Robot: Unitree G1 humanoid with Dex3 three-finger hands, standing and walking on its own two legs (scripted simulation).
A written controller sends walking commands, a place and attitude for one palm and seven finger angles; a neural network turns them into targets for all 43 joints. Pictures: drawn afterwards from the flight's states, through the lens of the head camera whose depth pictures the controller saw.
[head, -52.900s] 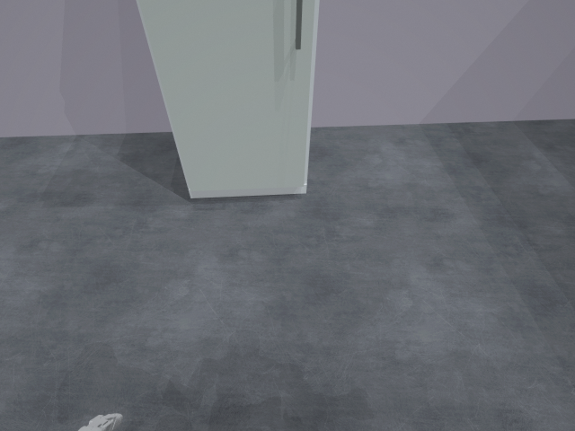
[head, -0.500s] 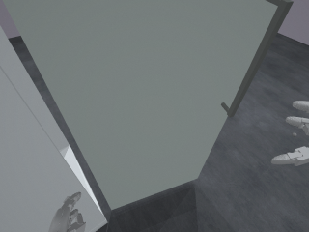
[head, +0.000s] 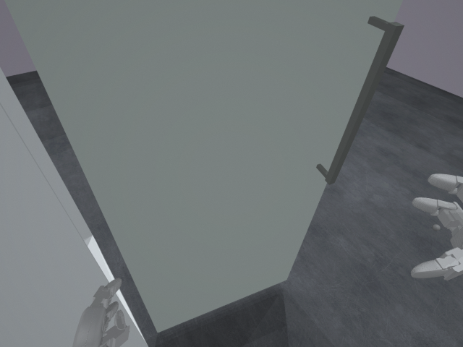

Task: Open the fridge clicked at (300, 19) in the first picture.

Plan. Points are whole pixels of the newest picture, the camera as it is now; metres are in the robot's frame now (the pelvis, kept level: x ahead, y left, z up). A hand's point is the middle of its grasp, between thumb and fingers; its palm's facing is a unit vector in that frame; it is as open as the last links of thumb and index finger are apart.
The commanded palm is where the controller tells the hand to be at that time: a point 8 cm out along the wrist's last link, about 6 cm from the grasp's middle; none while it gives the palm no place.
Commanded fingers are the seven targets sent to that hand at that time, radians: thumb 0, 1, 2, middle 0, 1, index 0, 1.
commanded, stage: draw the hand back to the body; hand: right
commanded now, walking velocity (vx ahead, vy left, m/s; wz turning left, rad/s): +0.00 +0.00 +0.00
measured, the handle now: (349, 115) +0.50 -0.22 +0.18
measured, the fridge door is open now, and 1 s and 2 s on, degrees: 106 106 106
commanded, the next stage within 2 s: step back with the hand held close in 1.14 s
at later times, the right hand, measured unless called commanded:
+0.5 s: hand (454, 248) +0.22 -0.28 +0.16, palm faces +0.49 +0.79 -0.37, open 11.4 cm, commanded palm +0.17 -0.31 +0.18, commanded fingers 0.00 -0.47 -0.69 0.22 0.56 0.22 0.56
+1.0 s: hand out of the picture +0.18 -0.27 +0.17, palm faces +0.50 +0.77 -0.40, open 7.6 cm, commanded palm +0.14 -0.30 +0.19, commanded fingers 0.00 -0.90 -0.90 0.20 0.30 0.20 0.30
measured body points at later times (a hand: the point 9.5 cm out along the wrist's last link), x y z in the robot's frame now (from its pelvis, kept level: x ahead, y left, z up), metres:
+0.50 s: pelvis +0.00 +0.00 +0.01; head -0.02 +0.01 +0.46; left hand +0.17 +0.22 -0.08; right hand +0.19 -0.32 +0.18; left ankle +0.01 +0.12 -0.73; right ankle -0.03 -0.11 -0.73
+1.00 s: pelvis +0.00 +0.01 +0.01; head -0.03 +0.02 +0.46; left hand +0.19 +0.22 -0.07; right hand +0.15 -0.31 +0.19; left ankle +0.01 +0.12 -0.73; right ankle -0.03 -0.11 -0.73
